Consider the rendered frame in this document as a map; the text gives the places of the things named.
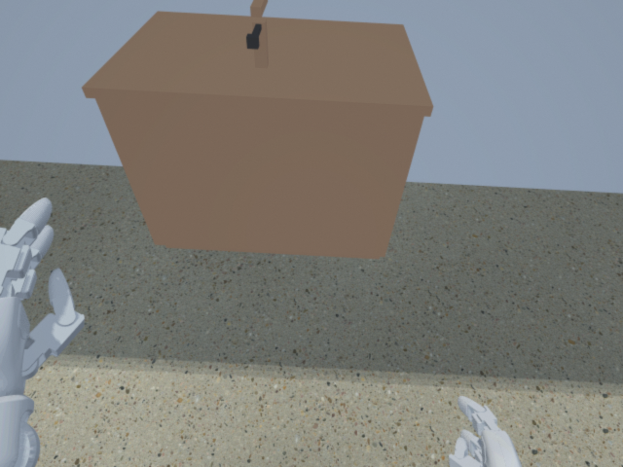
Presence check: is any tap lever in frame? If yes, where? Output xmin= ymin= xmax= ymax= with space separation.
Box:
xmin=246 ymin=24 xmax=262 ymax=50

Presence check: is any robot right hand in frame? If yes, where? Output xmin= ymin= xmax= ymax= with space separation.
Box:
xmin=449 ymin=396 xmax=522 ymax=467

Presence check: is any robot left hand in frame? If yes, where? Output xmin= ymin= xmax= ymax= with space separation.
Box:
xmin=0 ymin=198 xmax=85 ymax=397

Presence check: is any robot left forearm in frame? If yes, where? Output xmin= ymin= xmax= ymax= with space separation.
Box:
xmin=0 ymin=394 xmax=40 ymax=467

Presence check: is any counter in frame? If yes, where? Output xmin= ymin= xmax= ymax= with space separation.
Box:
xmin=82 ymin=0 xmax=433 ymax=259

